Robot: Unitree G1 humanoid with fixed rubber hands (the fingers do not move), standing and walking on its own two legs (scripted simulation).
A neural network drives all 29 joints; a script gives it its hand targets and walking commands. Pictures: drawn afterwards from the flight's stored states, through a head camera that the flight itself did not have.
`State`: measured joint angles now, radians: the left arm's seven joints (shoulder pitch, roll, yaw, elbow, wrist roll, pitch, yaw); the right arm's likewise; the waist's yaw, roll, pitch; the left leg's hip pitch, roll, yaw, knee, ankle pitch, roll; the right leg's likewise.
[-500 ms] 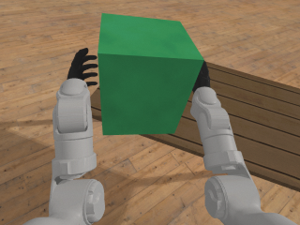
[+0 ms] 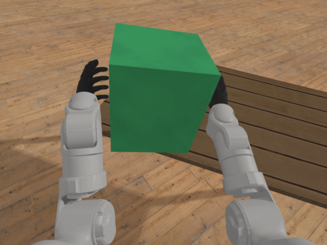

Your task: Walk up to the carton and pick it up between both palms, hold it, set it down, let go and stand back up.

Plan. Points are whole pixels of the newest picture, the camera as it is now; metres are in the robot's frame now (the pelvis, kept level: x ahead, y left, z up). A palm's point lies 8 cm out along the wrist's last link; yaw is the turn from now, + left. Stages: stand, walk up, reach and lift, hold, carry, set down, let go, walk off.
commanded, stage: hold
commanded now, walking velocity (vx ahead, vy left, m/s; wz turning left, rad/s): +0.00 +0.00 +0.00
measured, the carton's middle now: (154, 92) +0.44 -0.01 +0.14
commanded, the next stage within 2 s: set down in 1.16 s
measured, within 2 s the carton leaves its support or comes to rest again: neither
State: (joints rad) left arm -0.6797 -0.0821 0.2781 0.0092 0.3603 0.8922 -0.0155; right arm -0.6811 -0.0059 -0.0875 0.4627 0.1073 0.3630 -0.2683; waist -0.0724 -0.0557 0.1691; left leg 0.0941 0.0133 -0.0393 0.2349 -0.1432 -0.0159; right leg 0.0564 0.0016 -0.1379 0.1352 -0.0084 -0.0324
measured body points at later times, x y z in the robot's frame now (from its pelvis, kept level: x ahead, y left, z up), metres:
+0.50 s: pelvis +0.01 +0.00 +0.00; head +0.01 +0.03 +0.45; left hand +0.39 +0.15 +0.19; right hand +0.40 -0.15 +0.17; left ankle +0.01 +0.13 -0.75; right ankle +0.06 -0.10 -0.75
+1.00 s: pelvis +0.00 +0.01 +0.00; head +0.01 +0.04 +0.45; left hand +0.38 +0.16 +0.19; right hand +0.39 -0.14 +0.17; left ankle +0.01 +0.13 -0.75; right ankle +0.06 -0.10 -0.75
